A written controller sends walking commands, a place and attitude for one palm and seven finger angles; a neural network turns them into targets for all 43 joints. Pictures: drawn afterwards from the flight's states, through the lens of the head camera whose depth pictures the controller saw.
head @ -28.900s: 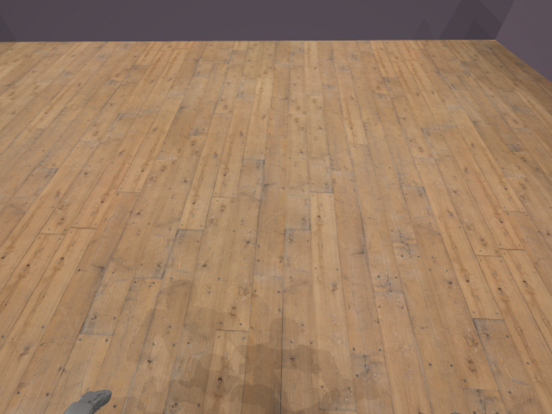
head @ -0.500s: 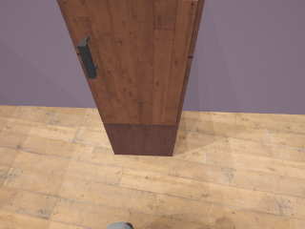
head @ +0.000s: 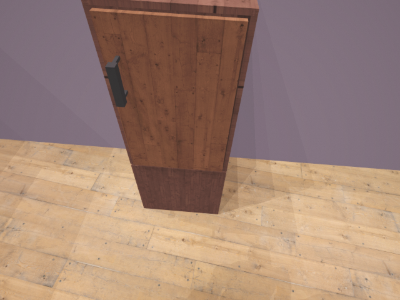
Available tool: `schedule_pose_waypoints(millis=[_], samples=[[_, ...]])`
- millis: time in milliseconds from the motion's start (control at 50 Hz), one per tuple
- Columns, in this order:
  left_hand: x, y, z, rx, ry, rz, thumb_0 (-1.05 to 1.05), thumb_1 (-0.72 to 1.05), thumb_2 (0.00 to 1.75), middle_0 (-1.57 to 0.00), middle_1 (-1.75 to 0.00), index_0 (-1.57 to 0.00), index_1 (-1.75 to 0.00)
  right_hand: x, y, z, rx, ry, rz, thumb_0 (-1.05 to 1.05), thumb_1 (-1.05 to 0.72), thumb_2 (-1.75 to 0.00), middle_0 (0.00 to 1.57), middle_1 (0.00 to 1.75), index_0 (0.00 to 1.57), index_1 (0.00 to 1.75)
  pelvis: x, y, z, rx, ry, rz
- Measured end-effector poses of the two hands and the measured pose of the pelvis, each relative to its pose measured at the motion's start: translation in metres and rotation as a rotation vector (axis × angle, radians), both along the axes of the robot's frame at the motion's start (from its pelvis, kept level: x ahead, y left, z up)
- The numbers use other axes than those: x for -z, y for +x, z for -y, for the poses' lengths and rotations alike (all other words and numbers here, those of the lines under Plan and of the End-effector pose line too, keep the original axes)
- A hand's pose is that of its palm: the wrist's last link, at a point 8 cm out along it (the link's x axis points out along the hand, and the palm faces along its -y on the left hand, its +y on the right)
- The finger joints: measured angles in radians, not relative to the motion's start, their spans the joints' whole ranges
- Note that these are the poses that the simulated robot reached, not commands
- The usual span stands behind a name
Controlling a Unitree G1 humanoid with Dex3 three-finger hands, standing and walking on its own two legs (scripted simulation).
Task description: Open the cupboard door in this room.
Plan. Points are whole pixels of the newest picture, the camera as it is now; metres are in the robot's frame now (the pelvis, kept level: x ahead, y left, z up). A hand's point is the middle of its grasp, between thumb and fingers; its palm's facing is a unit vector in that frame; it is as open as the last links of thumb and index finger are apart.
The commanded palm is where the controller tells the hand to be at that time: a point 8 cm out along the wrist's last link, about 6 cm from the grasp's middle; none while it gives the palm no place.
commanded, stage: come to a stop and stand still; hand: left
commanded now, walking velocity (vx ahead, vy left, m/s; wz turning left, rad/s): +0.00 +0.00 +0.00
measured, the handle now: (119, 81) +0.63 +0.27 +0.08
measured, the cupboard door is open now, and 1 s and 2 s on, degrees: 0 0 0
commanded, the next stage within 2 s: look again from close up in 0.04 s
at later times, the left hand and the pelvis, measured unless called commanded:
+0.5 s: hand out of the picture +0.00 +0.19 -0.17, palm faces +0.02 -0.98 -0.21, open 7.4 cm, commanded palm none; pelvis +0.00 +0.02 +0.00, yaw -1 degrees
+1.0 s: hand out of the picture +0.01 +0.18 -0.19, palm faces +0.09 -0.98 -0.16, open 7.3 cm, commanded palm none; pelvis +0.03 +0.02 -0.01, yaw +1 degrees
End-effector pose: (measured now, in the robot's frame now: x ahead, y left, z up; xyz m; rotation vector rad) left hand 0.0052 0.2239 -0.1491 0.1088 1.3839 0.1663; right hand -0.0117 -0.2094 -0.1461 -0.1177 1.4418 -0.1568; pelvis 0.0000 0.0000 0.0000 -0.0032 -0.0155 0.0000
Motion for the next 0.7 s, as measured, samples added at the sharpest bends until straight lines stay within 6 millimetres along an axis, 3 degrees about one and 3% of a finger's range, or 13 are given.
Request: schedule_pose_waypoints(millis=[160,260,520,700], samples=[[-0.003,-0.030,0.010,-0.004,-0.008,-0.060,0.00,0.91,0.90,-0.20,-0.29,-0.20,-0.29,0.002,0.000,0.000,-0.003,0.007,0.018,0.02,-0.93,-0.90,0.20,0.30,0.20,0.30,-0.001,-0.003,-0.002,0.006,-0.001,0.004],[-0.001,-0.040,0.006,0.018,-0.003,-0.065,0.00,0.91,0.90,-0.20,-0.30,-0.20,-0.29,0.007,0.003,0.000,-0.004,0.005,0.071,0.02,-0.93,-0.90,0.20,0.30,0.20,0.30,0.005,-0.007,-0.010,0.006,-0.009,-0.001],[-0.007,-0.007,-0.016,0.037,0.035,0.015,0.00,0.91,0.90,-0.20,-0.29,-0.20,-0.29,0.013,-0.009,-0.027,-0.008,0.058,0.063,0.01,-0.92,-0.90,0.20,0.30,0.20,0.30,0.005,-0.001,-0.020,0.013,0.011,0.001],[-0.007,0.002,-0.016,0.039,0.038,0.005,0.00,0.92,0.90,-0.20,-0.29,-0.20,-0.29,0.012,-0.015,-0.027,0.001,0.057,0.020,0.01,-0.91,-0.90,0.20,0.30,0.20,0.30,0.004,0.004,-0.017,0.016,0.015,-0.003]])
